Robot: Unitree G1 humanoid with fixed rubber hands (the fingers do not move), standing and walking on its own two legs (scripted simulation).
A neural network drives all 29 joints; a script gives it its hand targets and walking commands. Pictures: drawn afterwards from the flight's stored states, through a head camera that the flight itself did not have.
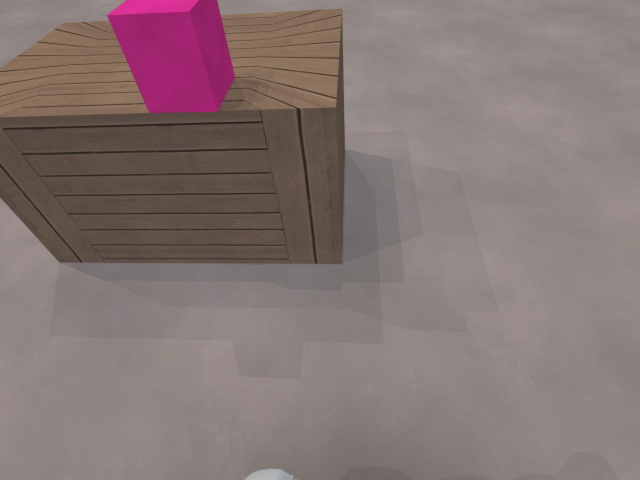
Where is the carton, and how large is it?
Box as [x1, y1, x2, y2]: [107, 0, 234, 112]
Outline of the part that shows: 107,15 149,112 217,111 234,75 216,0 126,0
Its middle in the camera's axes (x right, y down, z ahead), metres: -0.39 -0.52 +1.05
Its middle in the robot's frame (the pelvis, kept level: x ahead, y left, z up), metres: +1.17 +0.36 +0.07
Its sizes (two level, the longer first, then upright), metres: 0.210 0.200 0.250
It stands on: a pedestal, 0.68 m high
